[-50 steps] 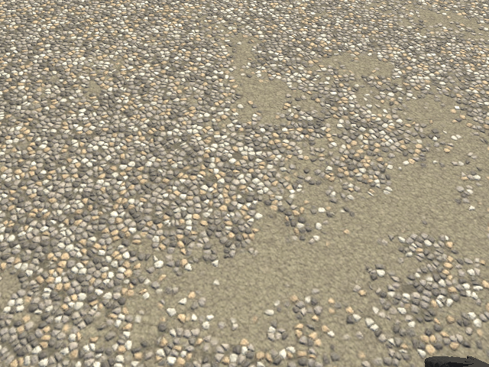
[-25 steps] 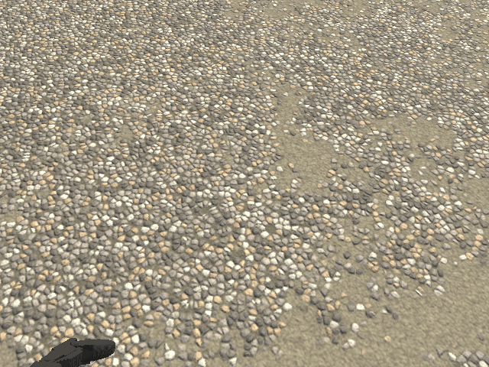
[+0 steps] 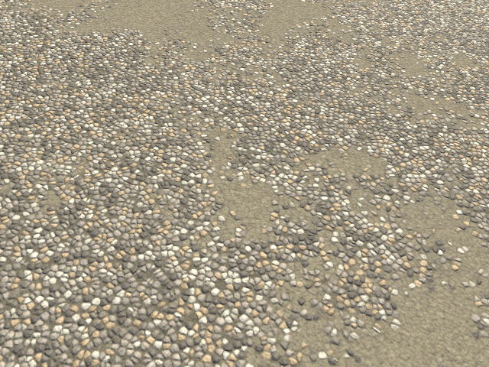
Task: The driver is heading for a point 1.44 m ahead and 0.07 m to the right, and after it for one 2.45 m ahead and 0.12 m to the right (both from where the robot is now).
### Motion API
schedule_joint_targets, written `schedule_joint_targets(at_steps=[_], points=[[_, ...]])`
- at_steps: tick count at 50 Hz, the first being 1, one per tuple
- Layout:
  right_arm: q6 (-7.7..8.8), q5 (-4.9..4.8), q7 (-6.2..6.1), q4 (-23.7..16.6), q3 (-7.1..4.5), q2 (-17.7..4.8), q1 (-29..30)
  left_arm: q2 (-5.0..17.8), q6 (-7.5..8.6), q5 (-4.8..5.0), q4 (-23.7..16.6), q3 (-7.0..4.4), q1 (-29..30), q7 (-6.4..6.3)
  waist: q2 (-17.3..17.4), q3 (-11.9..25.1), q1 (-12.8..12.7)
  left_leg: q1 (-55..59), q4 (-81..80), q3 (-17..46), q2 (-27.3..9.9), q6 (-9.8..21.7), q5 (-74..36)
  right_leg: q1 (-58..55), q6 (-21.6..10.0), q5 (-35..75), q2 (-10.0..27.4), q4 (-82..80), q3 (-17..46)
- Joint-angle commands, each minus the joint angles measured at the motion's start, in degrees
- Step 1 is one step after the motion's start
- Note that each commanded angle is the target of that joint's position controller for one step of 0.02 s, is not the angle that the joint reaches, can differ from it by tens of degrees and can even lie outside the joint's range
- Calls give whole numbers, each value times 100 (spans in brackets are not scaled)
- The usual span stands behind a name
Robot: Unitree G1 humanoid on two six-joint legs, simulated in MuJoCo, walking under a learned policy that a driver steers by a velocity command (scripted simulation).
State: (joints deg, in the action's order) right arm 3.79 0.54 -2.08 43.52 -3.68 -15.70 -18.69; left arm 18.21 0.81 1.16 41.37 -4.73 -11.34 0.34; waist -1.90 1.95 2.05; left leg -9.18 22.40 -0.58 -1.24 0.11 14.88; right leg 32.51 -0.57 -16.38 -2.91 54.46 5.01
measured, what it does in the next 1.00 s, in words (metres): walks ahead: right foot, then left foot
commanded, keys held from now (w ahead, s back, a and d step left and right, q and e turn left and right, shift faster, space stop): w+e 0.32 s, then w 0.02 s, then w+q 0.54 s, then q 0.12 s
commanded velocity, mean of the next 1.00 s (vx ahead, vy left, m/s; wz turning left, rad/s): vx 0.46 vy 0.00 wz -0.04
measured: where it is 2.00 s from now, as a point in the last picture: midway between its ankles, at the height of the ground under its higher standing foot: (281, 312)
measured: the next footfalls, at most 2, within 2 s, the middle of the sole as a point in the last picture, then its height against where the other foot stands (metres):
right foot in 0.30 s outside the picture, level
left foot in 0.84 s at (255, 337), level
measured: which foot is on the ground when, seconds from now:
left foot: down 0.00-0.32, up 0.34-0.82, down 0.84-1.00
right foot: up 0.00-0.28, down 0.30-0.86, up 0.88-1.00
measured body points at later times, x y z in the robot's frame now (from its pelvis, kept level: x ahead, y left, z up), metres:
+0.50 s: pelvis +0.22 -0.11 -0.01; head +0.25 -0.12 +0.44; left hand +0.41 +0.12 -0.11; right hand +0.25 -0.41 -0.12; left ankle +0.27 +0.06 -0.66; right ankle +0.22 -0.19 -0.75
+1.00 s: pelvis +0.52 -0.12 -0.01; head +0.56 -0.11 +0.43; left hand +0.65 +0.16 -0.12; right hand +0.66 -0.39 -0.11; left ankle +0.58 -0.06 -0.75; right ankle +0.43 -0.26 -0.65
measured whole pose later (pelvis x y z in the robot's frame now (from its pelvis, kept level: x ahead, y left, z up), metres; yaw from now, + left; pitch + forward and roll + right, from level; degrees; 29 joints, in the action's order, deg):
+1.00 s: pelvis +0.52 -0.12 -0.01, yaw +0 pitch +2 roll +0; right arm 3.0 -0.2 1.5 37.2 -3.5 -17.2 -13.0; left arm 17.0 5.3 -0.1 42.6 -2.2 -11.4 0.3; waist -0.5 -3.9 0.5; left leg -20.7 27.3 0.3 6.4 5.9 8.0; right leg 25.7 0.6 -23.9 1.0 70.3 3.0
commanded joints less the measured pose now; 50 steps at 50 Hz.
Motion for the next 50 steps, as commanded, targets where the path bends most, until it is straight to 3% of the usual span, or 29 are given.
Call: schedule_joint_targets(at_steps=[1,6,8,11,13,14,15,16,17,18,19,20,21,22,24,26,30,35,38,40,41,42,43,44,45,46,47,48,50], points=[[152,19,-13,-307,-168,-738,45,250,111,-11,-469,-56,446,81,822,-568,101,879,-1392,1107,-1405,737,108,1680,196,618,470,594,54],[107,-8,44,-182,-229,-940,-165,46,92,15,-838,63,1084,216,870,-745,345,667,-1442,69,-1311,768,-723,1161,333,1269,660,-609,-359],[85,-62,64,-109,-272,-1068,-265,-6,103,19,-968,106,1317,287,846,-817,415,673,-1400,-168,-1387,745,-827,877,229,1251,661,-1100,-551],[32,-172,108,-1,-333,-1201,-338,89,91,43,-1096,95,1429,363,854,-892,356,890,-1193,-391,-1568,681,-1225,516,-67,791,600,-1558,-785],[-15,-220,107,21,-378,-1335,-248,286,82,9,-1088,-2,1100,377,965,-592,34,996,-442,-682,-1592,560,-3327,-281,-358,375,280,-1786,-1070],[-43,-246,90,15,-381,-1363,-179,479,72,1,-908,-130,384,354,884,-124,-410,869,545,-960,-1457,432,-4473,-1318,-547,554,-3,-2083,-1234],[-29,-218,64,-11,-321,-1233,-300,841,33,23,-617,-335,-611,271,677,495,-862,193,1865,-1154,-1224,237,-4613,-2913,-768,772,-224,-2208,-1157],[30,-6,72,-245,-161,-795,-421,1414,-26,66,-488,-494,-1342,127,-415,1100,-1005,-1846,3951,-1136,-835,-117,-1611,-4890,-1338,294,1020,-2378,915],[222,16,106,-514,35,-371,-511,1704,60,74,-629,-450,-1189,131,-1404,2077,-649,-3286,5505,-38,182,-310,1855,-5734,-2292,-945,2297,-3560,4209],[348,-237,169,-460,-108,-934,-12,1052,133,-5,-558,-257,-1196,161,-566,1747,-984,-3787,5785,590,-168,-188,1432,-5440,-1954,-961,2275,-3883,3700],[398,-359,186,-520,-101,-967,244,809,189,-39,-476,-175,-1018,161,-536,988,-877,-3918,5616,427,-410,-23,1031,-4687,-1720,-503,2111,-3783,2788],[400,-259,134,-444,-88,-903,298,642,231,-36,-469,-106,-611,160,-79,530,-624,-3625,5168,388,-686,21,573,-3777,-1512,109,1857,-3788,2070],[344,-155,117,-362,-124,-913,235,420,272,-86,-486,-30,-275,164,-172,295,-401,-3247,4785,432,-855,25,267,-3129,-1411,717,1638,-3880,1554],[254,-160,151,-275,-123,-866,29,349,305,-154,-496,-1,-94,162,-345,204,-219,-2868,4676,470,-941,26,31,-2666,-1386,1023,1515,-4066,1234],[92,-171,177,-146,-96,-683,-175,367,417,-164,-374,-14,-13,157,-259,93,-62,-2667,4479,415,-925,-56,-218,-2270,-1439,1586,1480,-4363,757],[4,-150,157,-197,-71,-588,62,419,505,-178,-212,-29,-80,140,-117,-192,-85,-2939,4057,456,-899,-152,-681,-2158,-1391,1999,1444,-4560,300],[65,-171,231,-321,-17,-442,648,442,535,-196,-16,-12,-181,63,-52,-466,-304,-2941,2522,464,-612,-100,-2089,-2277,-1072,2184,1228,-4727,-527],[111,-198,431,-643,78,-283,1437,594,448,-116,300,-51,-595,-4,98,-794,-652,-3167,1338,228,-401,123,-2387,-3210,-947,2355,1561,-4767,-873],[110,-168,566,-874,67,-325,1602,700,283,-76,389,-92,-654,-62,53,-715,-600,-3290,1108,-15,-220,334,-1615,-3972,-834,3589,1755,-4212,-1026],[59,-151,591,-934,-28,-522,1304,882,183,-69,343,-141,-558,-138,-207,-300,-349,-2633,1194,-404,157,541,-910,-4187,-693,5673,1735,-3365,-1191],[28,-146,576,-869,-130,-718,812,940,129,-82,317,-149,-519,-179,-303,45,-61,-1949,1231,-527,377,678,-650,-4127,-610,6411,1676,-2571,-1277],[14,-156,512,-705,-287,-1004,-38,916,101,-71,280,-122,-424,-219,-191,496,433,-620,890,-464,549,896,-933,-3557,-433,6244,1479,-1337,-1431],[-52,-163,397,-602,-435,-1509,-842,651,164,-194,155,0,-596,-242,579,1188,678,1222,841,1043,-410,1297,-1158,-2148,-221,4143,1140,504,-1483],[-12,-229,386,-717,-453,-1723,-602,-22,339,-253,-34,225,-1088,-101,1893,1791,83,3098,87,4404,-1756,2560,-266,354,176,-1346,-294,2658,-785],[-6,-148,385,-803,-317,-1263,-651,588,570,-96,-75,107,-598,24,1118,2011,465,3212,-329,4632,-1762,2381,-326,931,59,-1472,-26,2992,298],[5,-67,358,-870,-256,-1067,-352,714,667,87,-286,89,-72,74,747,1244,440,2560,-285,3628,-1588,2085,-1218,1063,-19,-1138,241,2774,271],[18,-65,364,-924,-243,-1030,28,593,696,13,-348,123,93,46,24,597,157,1585,-249,2883,-1353,1927,-2546,950,7,-879,467,2237,155],[9,-100,342,-996,-206,-877,326,656,644,-133,-316,70,114,-11,-171,364,-24,963,-251,2351,-1160,1796,-3307,681,74,-777,656,1743,80],[-31,-44,288,-1076,-182,-859,581,594,471,-198,-312,61,-90,-47,100,160,-299,70,-430,1992,-934,1798,-4092,166,276,-663,692,1321,8]])
Velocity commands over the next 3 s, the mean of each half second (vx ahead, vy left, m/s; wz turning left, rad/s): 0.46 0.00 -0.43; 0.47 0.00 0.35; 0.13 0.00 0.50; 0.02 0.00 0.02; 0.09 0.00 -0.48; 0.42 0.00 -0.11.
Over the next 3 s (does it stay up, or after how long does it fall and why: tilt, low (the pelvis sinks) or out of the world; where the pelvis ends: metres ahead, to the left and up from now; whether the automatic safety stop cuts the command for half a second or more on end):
stays up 0.91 -0.20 -0.01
